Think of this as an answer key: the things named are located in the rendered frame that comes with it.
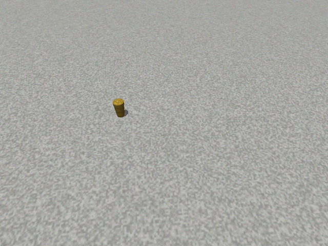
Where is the cup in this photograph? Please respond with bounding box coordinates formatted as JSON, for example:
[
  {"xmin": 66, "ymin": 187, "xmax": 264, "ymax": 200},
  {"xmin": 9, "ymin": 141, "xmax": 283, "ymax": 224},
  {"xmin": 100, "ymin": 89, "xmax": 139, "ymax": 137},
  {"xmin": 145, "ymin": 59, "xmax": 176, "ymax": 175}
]
[{"xmin": 113, "ymin": 98, "xmax": 125, "ymax": 117}]

